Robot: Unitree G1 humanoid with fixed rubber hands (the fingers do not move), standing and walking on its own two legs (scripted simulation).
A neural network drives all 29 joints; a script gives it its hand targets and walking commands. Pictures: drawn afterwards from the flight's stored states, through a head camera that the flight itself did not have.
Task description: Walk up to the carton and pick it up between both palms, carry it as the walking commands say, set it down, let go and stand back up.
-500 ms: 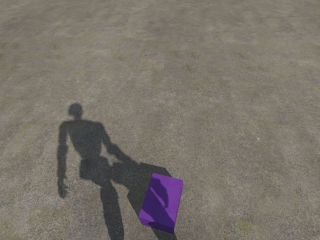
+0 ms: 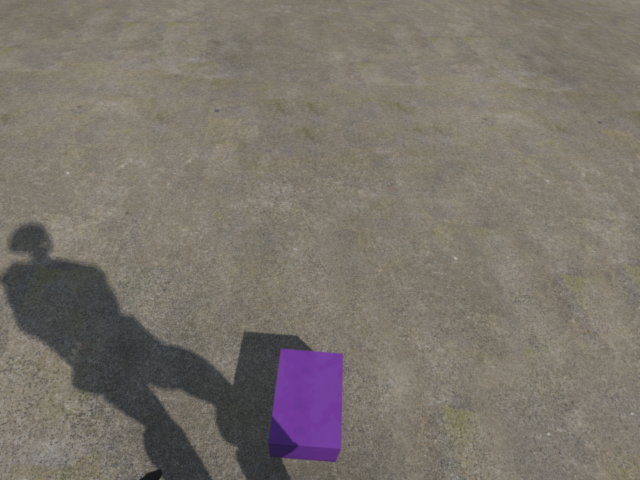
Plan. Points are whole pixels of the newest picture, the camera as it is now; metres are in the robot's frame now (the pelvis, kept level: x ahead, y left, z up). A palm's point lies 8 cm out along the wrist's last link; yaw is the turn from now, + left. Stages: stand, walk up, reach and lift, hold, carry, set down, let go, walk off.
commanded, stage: walk up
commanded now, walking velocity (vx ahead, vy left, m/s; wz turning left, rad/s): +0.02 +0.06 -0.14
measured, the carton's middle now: (307, 404) +0.44 -0.01 -0.70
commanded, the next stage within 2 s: none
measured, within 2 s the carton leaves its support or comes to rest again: neither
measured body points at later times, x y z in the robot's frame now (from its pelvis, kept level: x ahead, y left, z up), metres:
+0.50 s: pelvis +0.06 +0.02 -0.01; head +0.09 +0.01 +0.43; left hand -0.02 +0.24 -0.17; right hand +0.13 -0.22 -0.17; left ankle +0.13 +0.15 -0.75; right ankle -0.06 -0.12 -0.74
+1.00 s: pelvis +0.08 +0.01 +0.00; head +0.09 +0.01 +0.45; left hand +0.07 +0.24 -0.16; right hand +0.08 -0.22 -0.17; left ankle +0.13 +0.15 -0.75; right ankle -0.02 -0.11 -0.75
